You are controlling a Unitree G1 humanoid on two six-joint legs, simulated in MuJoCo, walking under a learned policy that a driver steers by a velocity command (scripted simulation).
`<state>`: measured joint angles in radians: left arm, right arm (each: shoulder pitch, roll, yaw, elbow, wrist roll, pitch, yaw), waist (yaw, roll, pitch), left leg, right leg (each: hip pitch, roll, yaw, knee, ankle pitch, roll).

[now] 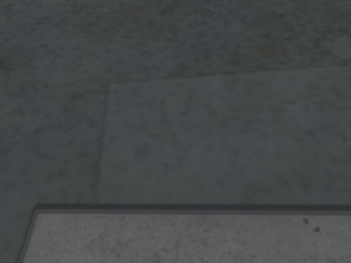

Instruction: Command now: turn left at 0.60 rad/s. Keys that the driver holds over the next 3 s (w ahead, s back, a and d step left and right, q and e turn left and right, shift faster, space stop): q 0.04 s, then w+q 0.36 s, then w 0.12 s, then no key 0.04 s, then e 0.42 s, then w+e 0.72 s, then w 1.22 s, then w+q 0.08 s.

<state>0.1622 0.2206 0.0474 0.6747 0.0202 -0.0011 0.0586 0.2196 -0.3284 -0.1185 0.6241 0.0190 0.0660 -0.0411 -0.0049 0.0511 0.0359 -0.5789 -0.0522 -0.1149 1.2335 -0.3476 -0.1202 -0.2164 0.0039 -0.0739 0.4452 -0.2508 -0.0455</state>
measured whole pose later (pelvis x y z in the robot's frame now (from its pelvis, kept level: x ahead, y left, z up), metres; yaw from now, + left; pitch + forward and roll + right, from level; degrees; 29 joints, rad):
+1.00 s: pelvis +0.31 +0.01 +0.07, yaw +9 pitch +3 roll +0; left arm 0.13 0.20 0.02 0.71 0.01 0.05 0.03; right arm 0.18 -0.27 -0.04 0.73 -0.03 -0.03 0.02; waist -0.01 0.02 0.09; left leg -0.49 -0.05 -0.09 1.57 -0.25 0.02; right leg -0.79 0.14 -0.04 1.19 -0.45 -0.11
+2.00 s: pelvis +0.85 -0.02 +0.17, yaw -22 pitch +3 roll +2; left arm -0.03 0.24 0.00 0.58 -0.02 -0.07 -0.05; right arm 0.47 -0.26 -0.04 0.86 0.02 -0.08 0.02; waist -0.13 -0.04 0.04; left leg 0.11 -0.03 0.08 0.21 -0.36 0.01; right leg -0.61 -0.05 0.01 0.58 -0.04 -0.05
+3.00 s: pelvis +1.38 -0.21 +0.18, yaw -22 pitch +2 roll +2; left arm 0.05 0.25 0.03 0.70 -0.01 -0.08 -0.04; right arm 0.39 -0.28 -0.05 0.84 0.02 -0.06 0.00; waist -0.09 -0.04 0.01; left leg 0.00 -0.04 0.03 0.26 -0.30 0.03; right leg -0.60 -0.07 0.03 0.56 0.02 0.00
